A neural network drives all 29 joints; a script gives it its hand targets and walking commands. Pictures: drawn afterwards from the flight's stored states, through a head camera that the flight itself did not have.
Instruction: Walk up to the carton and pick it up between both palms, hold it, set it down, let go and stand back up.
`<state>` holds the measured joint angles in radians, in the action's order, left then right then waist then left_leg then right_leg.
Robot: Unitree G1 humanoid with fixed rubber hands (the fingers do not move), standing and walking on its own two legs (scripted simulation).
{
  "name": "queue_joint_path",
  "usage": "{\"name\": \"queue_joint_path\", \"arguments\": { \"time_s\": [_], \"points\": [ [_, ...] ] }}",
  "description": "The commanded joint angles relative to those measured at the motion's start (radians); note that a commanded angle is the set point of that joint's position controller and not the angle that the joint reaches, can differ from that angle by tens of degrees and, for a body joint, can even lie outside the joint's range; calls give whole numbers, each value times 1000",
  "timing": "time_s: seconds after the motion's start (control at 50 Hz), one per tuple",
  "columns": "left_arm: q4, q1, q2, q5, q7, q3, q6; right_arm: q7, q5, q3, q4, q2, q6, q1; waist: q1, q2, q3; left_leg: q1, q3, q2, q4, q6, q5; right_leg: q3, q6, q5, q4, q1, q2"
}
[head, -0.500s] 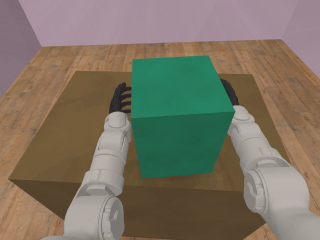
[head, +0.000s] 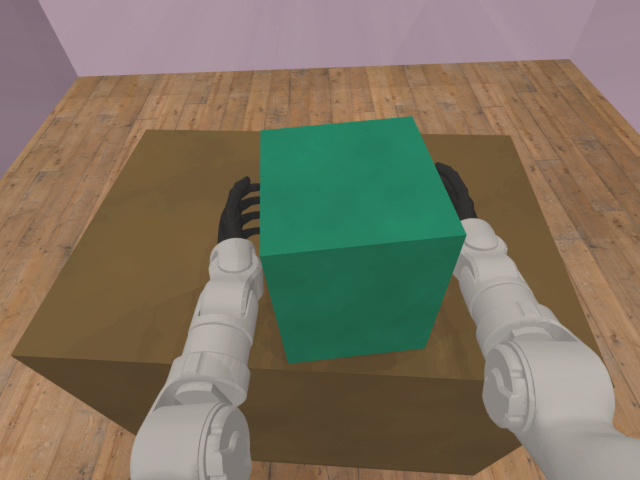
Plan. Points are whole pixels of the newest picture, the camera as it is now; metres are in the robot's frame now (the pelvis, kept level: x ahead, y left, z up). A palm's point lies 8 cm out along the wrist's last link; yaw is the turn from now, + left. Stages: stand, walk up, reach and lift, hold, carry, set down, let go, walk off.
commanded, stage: set down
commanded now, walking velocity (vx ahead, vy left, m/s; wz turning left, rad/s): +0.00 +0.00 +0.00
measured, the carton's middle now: (347, 245) +0.41 +0.01 +0.06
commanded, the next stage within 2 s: none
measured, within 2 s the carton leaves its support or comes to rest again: rests again in 0.10 s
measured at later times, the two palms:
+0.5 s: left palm (236, 242) +0.38 +0.15 +0.09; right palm (457, 226) +0.44 -0.14 +0.08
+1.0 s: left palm (236, 245) +0.38 +0.15 +0.08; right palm (458, 226) +0.44 -0.14 +0.08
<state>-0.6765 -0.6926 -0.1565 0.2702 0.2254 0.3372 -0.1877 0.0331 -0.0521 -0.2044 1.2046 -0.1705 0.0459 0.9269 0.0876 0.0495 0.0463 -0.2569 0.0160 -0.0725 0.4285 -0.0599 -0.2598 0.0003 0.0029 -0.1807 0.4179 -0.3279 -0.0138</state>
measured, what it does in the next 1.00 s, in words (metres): stands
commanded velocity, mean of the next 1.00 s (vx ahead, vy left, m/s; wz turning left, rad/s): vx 0.00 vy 0.00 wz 0.00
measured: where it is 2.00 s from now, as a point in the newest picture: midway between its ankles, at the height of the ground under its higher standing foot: outside the picture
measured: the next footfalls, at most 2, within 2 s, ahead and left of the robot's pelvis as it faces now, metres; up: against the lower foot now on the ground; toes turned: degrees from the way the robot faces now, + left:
none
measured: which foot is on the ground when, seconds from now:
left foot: down 0.00-1.00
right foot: down 0.00-1.00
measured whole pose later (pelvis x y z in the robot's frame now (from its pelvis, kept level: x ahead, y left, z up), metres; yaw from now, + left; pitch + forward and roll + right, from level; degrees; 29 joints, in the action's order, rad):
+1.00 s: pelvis +0.00 +0.00 +0.00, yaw +0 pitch +6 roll +0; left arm -0.73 -0.69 -0.18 0.27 0.26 0.37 -0.09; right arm 0.06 -0.08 -0.28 1.21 -0.17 0.11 0.90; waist 0.09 0.05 0.05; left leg -0.28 0.02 -0.07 0.43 -0.06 -0.26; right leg 0.00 0.00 -0.18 0.42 -0.35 -0.01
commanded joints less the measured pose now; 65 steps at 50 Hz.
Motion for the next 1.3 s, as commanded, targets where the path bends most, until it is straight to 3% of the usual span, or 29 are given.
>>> {"name": "queue_joint_path", "arguments": {
  "time_s": [0.0, 0.32, 0.7, 0.8, 0.88, 0.92, 0.96, 1.08, 1.1, 1.18, 1.28],
  "points": [
    [128, -623, -496, 52, -75, -122, 97, 159, -92, 43, -114, 508, 118, 603, 109, -84, 565, 121, -124, 42, -39, -10, 590, -100, 53, 269, -94, 156, -83],
    [95, -555, -495, 65, -76, -115, 136, 157, -128, 16, -109, 495, 148, 551, 94, -85, 553, 106, -128, 41, -43, -8, 582, -106, 62, 266, -98, 141, -84],
    [70, -483, -453, 97, -97, -44, 147, 175, -196, -43, -109, 488, 146, 487, 86, -127, 486, 62, -144, 51, -71, 13, 501, -103, 49, 230, -99, 165, -70],
    [53, -438, -334, 93, -81, -12, 150, 161, -183, -54, -108, 349, 145, 456, 98, -129, 478, 42, -147, 51, -75, 14, 494, -95, 45, 243, -89, 182, -65],
    [82, -442, 10, 15, 19, 33, 161, 79, -61, -60, -148, -86, 145, 474, 109, -110, 495, 45, -139, 43, -55, 0, 527, -86, 49, 257, -76, 159, -79],
    [98, -496, 7, -55, 63, -39, 147, 47, 33, 10, -133, -121, 125, 548, 107, -102, 490, 27, -122, 38, -36, -4, 518, -79, 52, 242, -76, 106, -92],
    [73, -532, 34, -96, 89, -83, 124, 32, 130, 98, -84, -158, 102, 591, 125, -83, 485, 14, -122, 43, -15, -15, 524, -62, 67, 247, -70, 95, -103],
    [42, -493, 55, -171, 111, -177, 79, 0, 278, 248, -91, -243, 63, 580, 117, -70, 531, 39, -109, 48, 27, -30, 550, -34, 86, 321, -71, 114, -115],
    [79, -486, 47, -188, 111, -201, 81, -5, 298, 259, -104, -249, 64, 564, 112, -63, 570, 50, -107, 49, 38, -35, 590, -34, 88, 370, -59, 128, -118],
    [133, -443, 65, -211, 102, -216, 76, -24, 331, 268, -180, -312, 77, 556, 85, -52, 666, 71, -102, 52, 75, -50, 699, -32, 87, 505, -27, 152, -133],
    [210, -352, 78, -218, 89, -202, 65, -29, 375, 323, -241, -350, 96, 506, 98, -73, 705, 59, -105, 57, 91, -44, 788, -18, 75, 663, 4, 230, -137]
  ]
}}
